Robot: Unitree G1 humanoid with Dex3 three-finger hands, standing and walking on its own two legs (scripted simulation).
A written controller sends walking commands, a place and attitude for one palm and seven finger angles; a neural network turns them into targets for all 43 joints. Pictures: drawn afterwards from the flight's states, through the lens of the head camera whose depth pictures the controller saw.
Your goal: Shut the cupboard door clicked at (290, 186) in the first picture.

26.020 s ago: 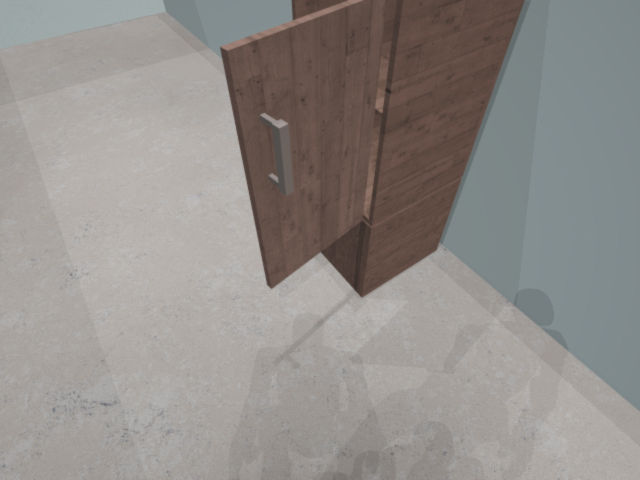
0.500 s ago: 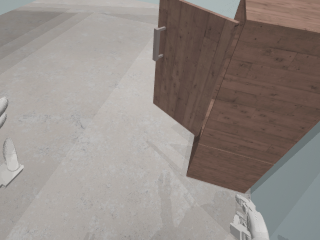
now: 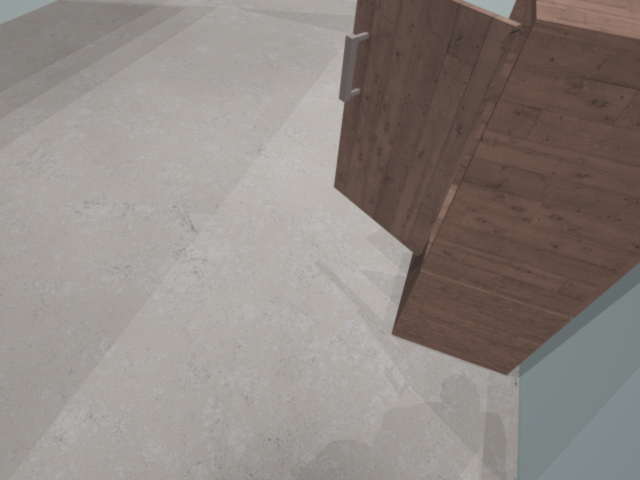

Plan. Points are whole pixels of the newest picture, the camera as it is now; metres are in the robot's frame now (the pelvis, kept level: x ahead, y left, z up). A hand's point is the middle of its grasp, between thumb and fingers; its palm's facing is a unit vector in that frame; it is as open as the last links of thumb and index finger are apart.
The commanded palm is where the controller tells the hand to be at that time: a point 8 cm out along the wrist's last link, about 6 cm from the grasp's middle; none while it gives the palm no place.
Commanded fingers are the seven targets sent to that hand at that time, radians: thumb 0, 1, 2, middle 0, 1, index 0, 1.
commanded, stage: let the arm hang, fingers relaxed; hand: left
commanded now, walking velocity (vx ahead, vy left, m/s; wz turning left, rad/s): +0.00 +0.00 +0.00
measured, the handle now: (354, 67) +0.93 -0.02 +0.06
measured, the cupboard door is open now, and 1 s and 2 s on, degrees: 61 61 61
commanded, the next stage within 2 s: look to check the result in 0.60 s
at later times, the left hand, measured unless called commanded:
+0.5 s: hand out of the picture +0.03 +0.17 -0.17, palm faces -0.02 -0.98 -0.18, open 7.3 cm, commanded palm none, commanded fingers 0.00 0.90 0.90 -0.20 -0.30 -0.20 -0.30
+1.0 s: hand out of the picture +0.03 +0.18 -0.17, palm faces -0.02 -0.98 -0.21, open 7.4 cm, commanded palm none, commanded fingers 0.00 0.90 0.90 -0.20 -0.30 -0.20 -0.30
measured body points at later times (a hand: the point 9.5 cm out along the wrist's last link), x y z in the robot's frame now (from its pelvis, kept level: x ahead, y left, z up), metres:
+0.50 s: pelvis +0.01 +0.00 +0.00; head +0.01 +0.01 +0.45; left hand +0.03 +0.22 -0.16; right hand +0.00 -0.22 -0.15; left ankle +0.05 +0.10 -0.74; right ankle +0.01 -0.12 -0.74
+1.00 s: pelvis +0.04 +0.00 +0.01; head +0.05 +0.00 +0.46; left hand +0.04 +0.23 -0.15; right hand +0.04 -0.24 -0.15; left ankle +0.05 +0.10 -0.74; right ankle +0.01 -0.12 -0.74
